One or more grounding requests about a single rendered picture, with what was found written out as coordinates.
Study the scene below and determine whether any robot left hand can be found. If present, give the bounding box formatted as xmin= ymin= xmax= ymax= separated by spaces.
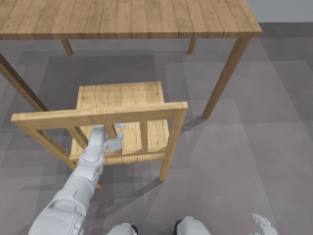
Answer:
xmin=88 ymin=123 xmax=126 ymax=153

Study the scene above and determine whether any chair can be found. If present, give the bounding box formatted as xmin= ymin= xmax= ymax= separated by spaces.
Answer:
xmin=11 ymin=81 xmax=188 ymax=189

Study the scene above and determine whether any robot right hand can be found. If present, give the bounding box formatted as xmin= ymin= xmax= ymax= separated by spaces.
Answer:
xmin=249 ymin=213 xmax=279 ymax=235

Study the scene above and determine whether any robot left thigh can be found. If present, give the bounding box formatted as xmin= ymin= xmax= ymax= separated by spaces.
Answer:
xmin=107 ymin=224 xmax=137 ymax=235

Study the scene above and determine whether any robot thigh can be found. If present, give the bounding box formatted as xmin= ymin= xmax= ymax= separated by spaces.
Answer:
xmin=177 ymin=219 xmax=211 ymax=235
xmin=107 ymin=224 xmax=137 ymax=235

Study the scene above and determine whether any left robot upper arm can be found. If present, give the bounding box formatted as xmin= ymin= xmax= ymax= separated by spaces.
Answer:
xmin=30 ymin=208 xmax=86 ymax=235

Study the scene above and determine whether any robot right thigh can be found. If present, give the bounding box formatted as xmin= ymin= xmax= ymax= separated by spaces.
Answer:
xmin=177 ymin=219 xmax=211 ymax=235

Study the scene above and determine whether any left robot forearm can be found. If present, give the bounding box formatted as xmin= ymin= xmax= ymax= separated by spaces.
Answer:
xmin=27 ymin=145 xmax=105 ymax=235

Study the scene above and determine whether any table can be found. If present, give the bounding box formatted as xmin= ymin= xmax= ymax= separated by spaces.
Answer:
xmin=0 ymin=0 xmax=263 ymax=119

